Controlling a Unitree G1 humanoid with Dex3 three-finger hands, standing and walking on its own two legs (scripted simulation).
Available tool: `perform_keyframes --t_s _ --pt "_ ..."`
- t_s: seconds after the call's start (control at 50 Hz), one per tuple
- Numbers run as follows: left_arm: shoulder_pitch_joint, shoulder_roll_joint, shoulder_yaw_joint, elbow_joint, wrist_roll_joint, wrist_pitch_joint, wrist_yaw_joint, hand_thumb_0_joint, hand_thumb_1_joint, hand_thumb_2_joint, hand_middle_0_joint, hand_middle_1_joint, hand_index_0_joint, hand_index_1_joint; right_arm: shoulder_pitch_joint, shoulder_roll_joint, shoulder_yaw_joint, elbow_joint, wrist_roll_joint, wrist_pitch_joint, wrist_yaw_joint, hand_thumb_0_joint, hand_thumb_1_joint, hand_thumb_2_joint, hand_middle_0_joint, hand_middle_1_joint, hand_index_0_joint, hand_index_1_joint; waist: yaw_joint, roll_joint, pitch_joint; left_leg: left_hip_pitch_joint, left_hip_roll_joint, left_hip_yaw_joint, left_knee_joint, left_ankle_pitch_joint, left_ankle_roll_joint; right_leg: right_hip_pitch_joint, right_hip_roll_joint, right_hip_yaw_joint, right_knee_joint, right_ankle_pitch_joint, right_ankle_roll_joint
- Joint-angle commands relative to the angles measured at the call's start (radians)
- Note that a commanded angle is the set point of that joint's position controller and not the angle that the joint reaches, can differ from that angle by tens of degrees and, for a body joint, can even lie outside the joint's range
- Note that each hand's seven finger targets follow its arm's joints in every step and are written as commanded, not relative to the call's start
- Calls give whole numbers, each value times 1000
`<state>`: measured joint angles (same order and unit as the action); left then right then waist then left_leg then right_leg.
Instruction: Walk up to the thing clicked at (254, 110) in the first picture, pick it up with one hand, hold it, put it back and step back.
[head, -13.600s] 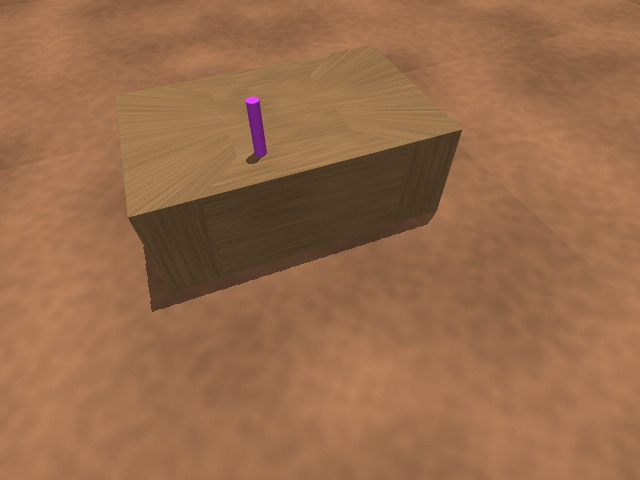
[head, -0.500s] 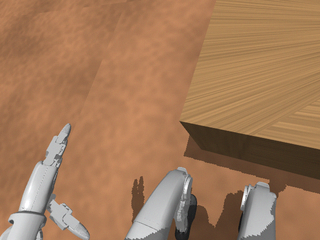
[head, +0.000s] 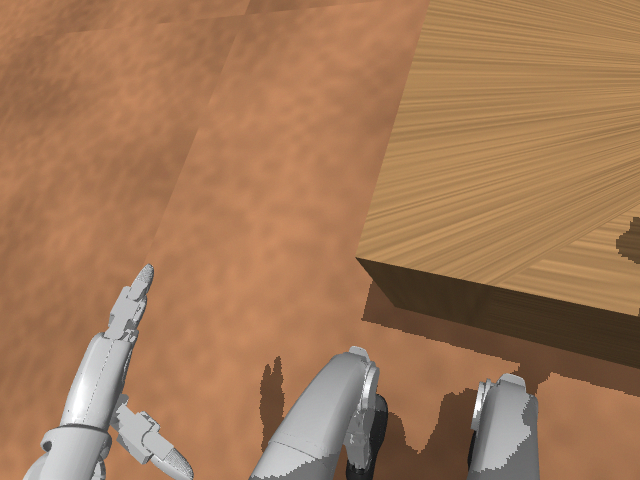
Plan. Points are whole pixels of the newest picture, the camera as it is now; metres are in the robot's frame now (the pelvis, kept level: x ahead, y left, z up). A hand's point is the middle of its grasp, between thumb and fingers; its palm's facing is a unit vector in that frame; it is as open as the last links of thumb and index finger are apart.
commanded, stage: settle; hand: right
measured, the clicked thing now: out of the picture +0.49 -0.32 +0.00
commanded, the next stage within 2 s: lift in 0.12 s
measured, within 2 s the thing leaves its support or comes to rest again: neither
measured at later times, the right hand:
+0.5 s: hand out of the picture +0.48 -0.31 +0.00, palm faces +0.44 +0.90 +0.02, open 6.3 cm
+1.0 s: hand out of the picture +0.42 -0.28 +0.08, palm faces +0.43 +0.90 +0.01, open 6.3 cm
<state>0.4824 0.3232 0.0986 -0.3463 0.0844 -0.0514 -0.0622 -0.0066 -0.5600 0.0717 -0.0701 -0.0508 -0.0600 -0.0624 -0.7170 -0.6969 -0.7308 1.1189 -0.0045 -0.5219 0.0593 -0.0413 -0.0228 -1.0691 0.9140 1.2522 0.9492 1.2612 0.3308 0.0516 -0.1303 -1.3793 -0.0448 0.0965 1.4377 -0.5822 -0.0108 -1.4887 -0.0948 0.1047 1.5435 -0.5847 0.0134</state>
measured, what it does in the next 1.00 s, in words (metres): rises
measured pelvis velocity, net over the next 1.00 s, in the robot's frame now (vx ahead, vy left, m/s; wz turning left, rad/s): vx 0.02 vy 0.00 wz -0.06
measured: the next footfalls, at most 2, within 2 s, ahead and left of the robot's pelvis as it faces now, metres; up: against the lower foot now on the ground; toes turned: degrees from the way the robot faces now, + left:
none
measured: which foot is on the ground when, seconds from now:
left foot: down 0.00-1.00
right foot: down 0.00-1.00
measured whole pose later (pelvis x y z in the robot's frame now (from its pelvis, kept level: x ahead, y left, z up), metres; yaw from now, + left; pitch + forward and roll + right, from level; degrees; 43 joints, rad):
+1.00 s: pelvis +0.02 +0.00 +0.08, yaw -3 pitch +20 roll +4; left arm 0.47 0.26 0.12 -0.10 0.06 0.01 -0.04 -0.01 -0.55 0.07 -0.06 -0.05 -0.05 -0.06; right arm -0.41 -0.33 -0.50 0.83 0.07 -0.48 -0.03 -0.04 -0.02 -1.08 0.92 1.25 0.95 1.26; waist 0.16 0.02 -0.16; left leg -0.98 -0.01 0.05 1.15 -0.52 -0.02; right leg -1.06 -0.07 0.04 1.22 -0.51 0.00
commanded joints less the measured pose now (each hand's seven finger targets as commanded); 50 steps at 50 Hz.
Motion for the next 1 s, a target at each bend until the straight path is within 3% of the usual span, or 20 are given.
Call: perform_keyframes --t_s 0.0,0.08,0.16,0.2,0.28,0.36,0.4,0.44,0.56,0.58,0.64,0.66,0.7,0.76,0.8,0.82,0.84,0.9,0.94,0.98 --pt "52 183 142 -162 -2 -41 29 0 -578 69 -51 -48 -39 -61 -319 -298 0 -223 2 -77 0 0 -571 -1312 1357 1424 1379 1425 -35 -437 -563 186 -26 -16 -161 297 37 623 21 -4 -207 393 -4" --pt "76 157 125 -118 -1 -28 22 0 -578 68 -51 -48 -40 -60 -296 -247 27 -146 0 -70 -5 0 -575 -1310 1328 1408 1351 1408 -26 -407 -504 188 -29 -13 -179 294 36 596 22 -2 -222 385 -8" --pt "45 179 134 -166 1 -27 23 0 -575 65 -51 -47 -40 -59 -314 -291 -7 -181 1 -75 -16 0 -575 -1331 1328 1424 1353 1425 -33 -394 -548 227 -28 -17 -188 301 35 612 23 -3 -235 378 -9" --pt "75 171 144 -116 1 -21 22 0 -572 64 -50 -48 -40 -59 -299 -223 40 -146 1 -74 -9 0 -600 -1345 1322 1429 1346 1429 -11 -391 -498 214 -28 -13 -196 307 35 612 22 -1 -241 388 -9" --pt "46 196 167 -144 0 -24 22 0 -557 58 -51 -56 -48 -60 -279 -266 0 -179 1 -74 -17 0 -542 -1289 1338 1400 1355 1400 -38 -392 -544 238 -28 -14 -206 297 35 637 24 -2 -259 377 -8" --pt "56 157 142 -110 -1 -21 19 0 -556 59 -50 -55 -47 -59 -278 -177 46 -214 9 -79 -11 0 -557 -1260 1326 1372 1339 1372 -45 -408 -534 241 -29 -9 -218 296 39 671 25 -1 -284 401 -3" --pt "53 171 161 -89 -4 -20 23 0 -555 58 -48 -54 -45 -57 -274 -206 32 -254 11 -78 -17 0 -561 -1264 1339 1382 1352 1382 -60 -411 -552 258 -27 -13 -230 314 35 696 25 -7 -286 415 -3" --pt "40 156 140 -89 -2 -23 22 0 -555 58 -49 -54 -46 -58 -269 -186 48 -294 16 -81 -16 0 -587 -1276 1351 1391 1362 1391 -79 -442 -568 263 -25 -13 -230 299 39 726 26 -7 -307 414 4" --pt "70 126 123 -14 1 -11 21 0 -552 55 -49 -55 -47 -57 -170 -69 96 -287 31 -68 -32 0 -623 -1298 1377 1415 1387 1415 -103 -391 -504 306 -25 -18 -276 313 37 731 35 -23 -350 410 3" --pt "51 130 130 0 -2 -10 23 0 -558 58 -49 -53 -45 -57 -199 -108 74 -363 35 -73 -41 0 -631 -1309 1387 1426 1397 1426 -126 -404 -519 322 -23 -24 -280 309 38 731 36 -24 -359 400 0" --pt "16 164 165 -37 -4 -9 29 0 -557 57 -49 -54 -46 -58 -184 -52 106 -432 43 -69 -53 0 -623 -1315 1389 1433 1401 1433 -119 -360 -571 370 -24 -21 -303 330 33 789 34 -22 -380 420 -3" --pt "35 148 154 -14 -4 -6 27 0 -567 65 -49 -53 -42 -60 -123 37 153 -353 48 -55 -50 0 -595 -1326 1388 1443 1404 1443 -108 -319 -526 377 -25 -18 -320 333 31 776 36 -24 -389 412 -6" --pt "46 125 136 -5 -15 1 26 0 -570 66 -47 -50 -39 -59 -108 41 149 -409 56 -54 -60 0 -622 -1334 1414 1459 1427 1459 -129 -293 -521 423 -24 -22 -336 350 29 767 42 -28 -407 415 -11" --pt "33 153 162 -26 -21 8 34 0 -570 67 -46 -48 -37 -58 -73 72 175 -448 58 -39 -69 0 -627 -1325 1413 1452 1426 1452 -132 -250 -544 483 -20 -27 -366 392 21 816 45 -38 -427 441 -13" --pt "64 105 121 62 -25 18 29 0 -569 67 -44 -48 -36 -57 -11 132 197 -386 69 -25 -69 0 -606 -1325 1411 1455 1425 1454 -147 -215 -408 473 -17 -26 -384 367 20 748 51 -45 -455 397 -15" --pt "55 106 132 73 -30 18 33 0 -570 66 -45 -47 -36 -56 -35 121 195 -460 74 -28 -72 0 -607 -1319 1402 1446 1416 1446 -155 -227 -403 478 -12 -33 -386 361 23 745 52 -48 -466 384 -15" --pt "39 96 122 92 -32 18 34 0 -566 64 -45 -47 -37 -55 4 153 215 -402 72 -19 -71 0 -601 -1316 1396 1443 1411 1443 -164 -214 -348 465 -9 -34 -395 334 25 734 52 -54 -483 358 -13" --pt "19 116 145 100 -32 19 37 0 -559 58 -43 -47 -37 -53 4 135 202 -490 75 -26 -81 0 -596 -1326 1414 1460 1429 1460 -174 -205 -321 494 -5 -41 -423 271 27 732 55 -62 -525 270 -12" --pt "15 68 97 89 -32 20 33 0 -554 53 -42 -49 -39 -52 28 190 237 -533 78 -32 -82 0 -599 -1310 1401 1442 1414 1442 -195 -198 -321 517 -2 -46 -439 240 29 740 60 -65 -552 231 -11" --pt "8 72 107 95 -33 13 39 0 -544 46 -41 -51 -41 -50 31 209 250 -557 82 -39 -86 0 -606 -1304 1405 1440 1416 1440 -193 -189 -352 537 -1 -50 -449 256 25 784 61 -74 -553 243 -11"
